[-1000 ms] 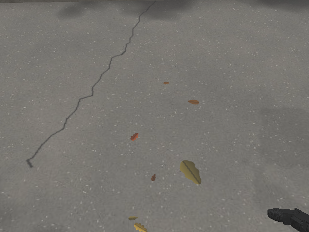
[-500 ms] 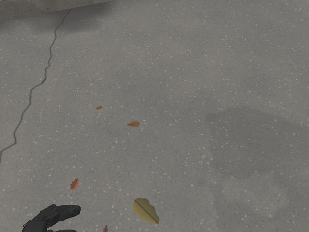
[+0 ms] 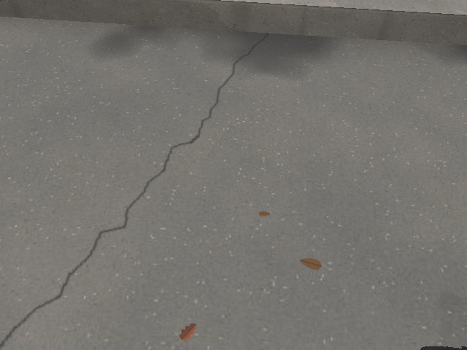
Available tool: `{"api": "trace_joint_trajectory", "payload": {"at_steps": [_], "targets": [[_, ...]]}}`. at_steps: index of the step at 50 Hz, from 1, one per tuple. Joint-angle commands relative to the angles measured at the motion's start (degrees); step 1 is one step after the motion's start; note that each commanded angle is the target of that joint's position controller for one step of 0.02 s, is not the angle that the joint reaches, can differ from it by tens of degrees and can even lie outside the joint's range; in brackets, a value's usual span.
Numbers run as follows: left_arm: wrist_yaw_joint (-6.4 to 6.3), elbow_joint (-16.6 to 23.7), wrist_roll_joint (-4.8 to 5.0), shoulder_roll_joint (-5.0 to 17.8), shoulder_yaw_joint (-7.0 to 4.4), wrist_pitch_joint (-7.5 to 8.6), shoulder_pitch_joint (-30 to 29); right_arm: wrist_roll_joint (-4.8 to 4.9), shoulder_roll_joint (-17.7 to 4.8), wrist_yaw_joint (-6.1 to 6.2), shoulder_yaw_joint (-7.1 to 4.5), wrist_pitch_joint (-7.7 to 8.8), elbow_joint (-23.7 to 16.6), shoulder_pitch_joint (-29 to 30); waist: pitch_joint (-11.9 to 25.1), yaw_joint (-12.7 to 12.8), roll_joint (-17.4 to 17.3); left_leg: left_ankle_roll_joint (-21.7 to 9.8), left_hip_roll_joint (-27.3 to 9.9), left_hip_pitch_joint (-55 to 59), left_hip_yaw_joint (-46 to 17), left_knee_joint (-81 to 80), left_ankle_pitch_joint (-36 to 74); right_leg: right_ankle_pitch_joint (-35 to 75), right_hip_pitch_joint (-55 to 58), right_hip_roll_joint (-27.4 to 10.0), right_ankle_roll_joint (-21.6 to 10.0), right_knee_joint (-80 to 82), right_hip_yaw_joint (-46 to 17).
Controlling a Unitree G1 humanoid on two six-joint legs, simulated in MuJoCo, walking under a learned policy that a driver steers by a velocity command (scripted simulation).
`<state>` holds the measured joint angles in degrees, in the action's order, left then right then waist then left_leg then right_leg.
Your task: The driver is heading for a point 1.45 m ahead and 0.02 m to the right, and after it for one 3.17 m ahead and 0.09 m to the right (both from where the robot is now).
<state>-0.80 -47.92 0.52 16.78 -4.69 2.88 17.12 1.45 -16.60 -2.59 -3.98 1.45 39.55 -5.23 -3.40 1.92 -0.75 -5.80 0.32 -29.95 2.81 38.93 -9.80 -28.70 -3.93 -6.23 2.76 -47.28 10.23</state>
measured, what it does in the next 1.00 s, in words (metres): walks ahead: right foot, then left foot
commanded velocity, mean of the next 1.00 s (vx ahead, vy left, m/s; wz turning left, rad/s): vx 0.50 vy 0.00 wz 0.02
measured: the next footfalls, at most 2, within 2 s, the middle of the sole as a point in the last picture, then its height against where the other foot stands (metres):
right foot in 0.46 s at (278, 347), level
left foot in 0.96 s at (199, 261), level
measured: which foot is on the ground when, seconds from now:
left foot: down 0.00-0.48, up 0.50-0.94, down 0.96-1.00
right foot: up 0.00-0.44, down 0.46-0.96, up 0.98-1.00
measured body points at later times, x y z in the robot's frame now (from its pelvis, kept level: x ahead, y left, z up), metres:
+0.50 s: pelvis +0.29 -0.02 +0.01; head +0.31 -0.01 +0.46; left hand +0.45 +0.27 -0.07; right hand +0.39 -0.30 -0.11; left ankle +0.11 +0.07 -0.69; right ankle +0.41 -0.09 -0.71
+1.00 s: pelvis +0.56 +0.04 +0.01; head +0.58 +0.04 +0.46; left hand +0.57 +0.33 -0.11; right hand +0.80 -0.20 -0.04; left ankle +0.65 +0.15 -0.71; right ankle +0.42 -0.09 -0.68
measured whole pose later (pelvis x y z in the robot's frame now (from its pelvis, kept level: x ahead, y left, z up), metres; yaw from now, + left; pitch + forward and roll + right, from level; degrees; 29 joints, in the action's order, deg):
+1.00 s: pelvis +0.56 +0.04 +0.01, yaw -3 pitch +2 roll +1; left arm -1.1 -45.9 1.6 17.0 -3.7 1.7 24.0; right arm -0.3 -14.6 -0.6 -2.3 6.9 36.5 -1.4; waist -0.1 4.9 1.5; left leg -1.1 2.8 -24.3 -2.3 28.4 -6.7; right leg -28.1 -9.3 4.9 -2.6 -43.4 -12.5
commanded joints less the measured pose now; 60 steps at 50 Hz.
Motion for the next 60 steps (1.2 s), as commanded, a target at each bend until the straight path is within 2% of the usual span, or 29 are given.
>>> {"api": "trace_joint_trajectory", "payload": {"at_steps": [1,2,3,4,8,13,17,20,22,23,24,25,26,27,28,29,33,38,43,46,47,48,49,50,51,52,53,55,60], "targets": [[0.84,9.3,1.91,7.5,-0.41,4.54,-6.1,-0.45,-13.0,0.30,-3.84,1.60,-0.3,-18.0,18.7,-9.2,-5.2,-15.8,-18.6,49.5,-45.6,-23.3,-10.3,-2.2,-43.3,5.6,-1.9,-33.1,-15.4],[0.81,9.8,1.96,7.0,-0.13,5.32,-7.6,-0.30,-11.2,0.33,-3.33,2.15,-0.2,-15.8,12.9,-7.5,-3.9,-13.7,-16.4,42.3,-37.6,-22.7,-6.0,2.9,-43.6,3.2,-3.1,-29.0,-14.9],[0.28,9.0,0.42,6.8,-0.25,5.54,-7.4,-0.18,-9.1,0.53,-2.75,2.23,-0.8,-11.8,9.4,-4.9,-0.8,-11.7,-13.8,34.4,-31.3,-22.3,-0.3,6.8,-40.2,0.8,-3.2,-24.1,-14.9],[0.03,8.5,-0.57,7.4,-0.76,5.11,-6.6,-0.65,-7.1,0.79,-2.05,2.22,-1.8,-8.9,7.8,-2.7,-1.5,-10.6,-11.8,28.2,-26.9,-23.1,5.3,9.4,-35.8,-0.5,-3.0,-20.4,-15.2],[0.24,8.8,-1.40,5.2,-0.48,2.79,-6.7,-0.80,-8.1,2.02,-2.25,2.59,-2.5,-8.9,6.4,-1.0,-1.6,-11.0,-9.1,19.4,-20.8,-26.0,15.0,15.0,-31.1,0.1,-0.3,-11.5,-13.7],[0.90,11.5,-0.89,2.8,0.76,2.94,-17.2,-0.30,-9.0,3.45,-2.48,1.93,-1.2,-12.7,3.4,-4.8,-4.1,-7.4,-5.7,16.6,-17.5,-25.6,7.8,31.0,-28.9,3.8,1.4,9.4,-13.4],[2.35,12.3,-0.20,3.8,0.83,3.99,-20.9,-0.18,-8.3,3.57,-2.15,1.73,0.8,-16.2,2.6,-6.9,-4.7,-6.6,-8.3,20.0,-19.8,-23.2,4.3,34.8,-26.1,4.6,0.1,16.5,-13.5],[2.96,12.1,-0.11,5.3,0.43,4.38,-19.4,-0.70,-8.6,3.58,-2.22,1.49,1.8,-16.6,1.8,-6.1,-6.4,-5.7,-11.8,26.6,-21.5,-20.3,8.9,28.8,-26.8,4.3,-3.0,18.4,-12.8],[2.77,10.6,-0.27,6.7,-0.36,4.53,-13.8,-0.77,-8.5,3.52,-2.12,1.15,1.8,-15.3,3.7,-2.8,-6.7,-4.1,-10.6,28.9,-19.3,-14.0,23.5,25.4,-20.1,6.2,-6.0,21.0,-9.9],[2.58,8.7,-0.68,8.6,-1.26,4.64,-6.8,-1.15,-7.3,3.52,-1.54,1.06,1.5,-15.0,9.2,0.2,-4.9,-2.6,-7.5,27.6,-16.0,-4.2,29.9,27.4,-9.7,5.3,-8.5,20.3,-11.1],[2.76,7.6,-1.12,11.9,-1.92,4.67,1.9,-2.20,-5.3,3.80,-0.55,1.18,0.5,-17.4,18.1,2.1,2.8,-0.2,-2.8,17.5,-12.2,12.8,18.1,29.4,6.8,-3.6,-13.9,18.6,-24.6],[3.48,5.6,-0.62,14.8,-2.80,4.08,5.5,-1.20,-2.2,3.59,0.30,2.11,0.2,-23.6,21.1,-0.4,20.4,4.5,5.4,-3.7,-8.0,30.1,-17.6,16.0,21.7,-13.1,-22.1,27.2,-50.8],[3.82,5.9,1.37,9.7,-1.37,3.93,4.9,-0.85,-6.6,3.32,-0.14,2.89,0.0,-19.9,17.0,1.3,14.1,4.1,2.2,-11.7,-11.9,35.0,-20.9,3.5,21.1,-13.0,-20.8,31.1,-56.3],[3.52,6.8,1.14,7.4,-0.69,3.52,1.2,-0.25,-8.6,2.96,-0.67,3.51,-1.5,-12.6,9.3,2.1,8.2,3.9,-0.2,-14.3,-11.0,34.7,-15.6,5.2,14.2,-11.2,-18.7,31.7,-48.3],[3.34,7.5,0.19,7.2,-0.46,3.07,-0.7,-0.94,-7.8,2.93,-0.41,4.16,-2.4,-8.3,5.9,1.8,3.0,3.8,-1.7,-13.2,-9.6,32.3,-12.2,11.6,8.0,-8.7,-17.7,32.3,-42.7],[3.14,7.7,-0.09,6.6,-0.24,2.80,-1.7,-1.90,-7.2,2.85,-0.56,4.65,-3.1,-6.8,4.0,0.6,1.4,4.1,-3.2,-12.1,-9.2,28.1,-9.7,18.0,3.9,-6.9,-17.5,33.0,-39.2],[1.96,7.4,0.30,6.3,0.01,2.58,-0.9,-2.49,-4.4,2.86,-0.24,4.31,-3.8,-7.0,5.3,-1.7,5.6,7.0,-3.9,-6.6,-7.2,16.4,-7.4,29.7,-1.3,-3.1,-18.0,35.0,-32.1],[0.25,6.0,0.86,8.9,-0.90,1.37,2.7,-2.02,-2.2,2.61,0.77,4.49,-5.8,2.8,3.2,1.2,5.4,9.3,-1.4,-2.1,-6.5,-1.6,8.0,30.2,-7.1,-0.1,-15.6,35.1,-27.6],[-0.36,4.7,1.31,8.3,-0.91,-0.02,6.7,-1.06,-3.5,1.59,0.30,5.53,-7.3,9.0,2.9,2.7,5.9,8.6,1.2,3.6,-7.6,-10.5,11.1,26.1,-5.3,-0.9,-13.9,30.8,-31.9],[-0.57,5.3,1.25,8.4,-1.22,-0.62,4.9,-0.80,-5.7,1.73,-0.84,6.17,-6.3,4.5,3.8,-0.8,7.7,6.1,0.9,11.3,-7.5,-14.5,7.2,27.8,-4.1,-1.2,-12.3,25.7,-35.0],[-0.44,5.9,1.00,7.2,-0.82,-0.59,3.9,-1.19,-7.2,2.17,-1.68,6.32,-5.1,-0.7,6.8,-3.6,7.3,4.3,-0.4,19.8,-7.5,-16.0,7.1,30.7,-5.9,1.3,-10.7,20.2,-33.5],[-0.16,7.2,0.19,4.4,0.21,-0.32,2.7,-2.03,-10.0,2.74,-2.59,6.37,-4.2,-9.3,14.2,-7.7,3.4,0.6,-8.6,33.7,-14.5,-14.1,4.7,26.3,-12.2,4.2,-8.8,6.5,-29.6],[-0.19,8.5,1.04,0.0,1.58,0.25,10.3,-2.58,-14.6,2.86,-3.71,5.45,-2.6,-15.4,22.4,-5.8,-12.4,-8.4,-21.9,52.6,-36.6,-16.2,-3.1,2.0,-30.3,12.2,-5.0,-11.4,-21.2],[-0.30,8.2,1.80,4.4,1.08,0.42,11.2,-1.40,-10.9,2.40,-3.09,4.96,-1.9,-15.9,20.6,-5.8,-14.8,-9.9,-25.2,51.3,-47.7,-20.2,-15.7,-5.3,-39.3,8.3,-4.3,-20.9,-20.3],[-0.34,8.3,1.67,8.3,-0.13,0.09,6.0,-1.40,-7.0,2.53,-1.98,4.76,-2.6,-12.3,11.6,-6.4,-8.3,-7.8,-22.6,43.2,-39.7,-21.2,-10.9,-0.9,-41.3,6.3,-3.5,-24.3,-20.6],[-0.49,8.9,1.00,8.5,-0.48,-0.41,2.6,-1.96,-5.5,2.56,-1.34,4.44,-3.0,-8.8,6.8,-5.3,-4.0,-6.3,-20.1,35.8,-30.3,-21.1,2.6,2.7,-39.4,4.7,-2.5,-24.5,-18.8],[-0.54,9.4,0.30,8.1,-0.78,-0.83,1.2,-2.17,-4.0,2.39,-0.85,4.24,-2.7,-6.3,4.2,-3.8,-2.9,-5.6,-17.8,30.1,-23.6,-21.0,15.8,4.1,-37.4,3.8,-1.6,-22.7,-18.0],[-0.22,9.8,0.45,6.0,-0.89,-2.09,2.4,-2.40,-3.4,2.19,-0.58,4.29,-2.1,-3.9,3.7,-1.2,-5.6,-4.6,-14.7,23.4,-14.3,-21.9,29.1,5.3,-32.5,2.1,-0.6,-19.6,-16.1],[0.80,12.8,0.30,2.8,0.28,-3.14,-1.8,-1.79,-7.7,3.27,-1.96,3.25,0.1,-2.1,5.9,-1.2,-5.5,-6.2,-14.5,21.5,-4.2,-24.5,34.5,17.5,-29.5,1.5,0.5,-5.8,-12.7]]}}
Velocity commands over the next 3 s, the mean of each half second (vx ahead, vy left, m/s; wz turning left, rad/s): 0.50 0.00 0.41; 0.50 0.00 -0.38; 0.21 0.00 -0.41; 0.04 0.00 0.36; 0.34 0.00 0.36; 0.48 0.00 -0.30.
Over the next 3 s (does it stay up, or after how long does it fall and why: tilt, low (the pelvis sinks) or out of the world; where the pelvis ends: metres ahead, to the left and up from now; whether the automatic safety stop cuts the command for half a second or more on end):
stays up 1.15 0.09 0.03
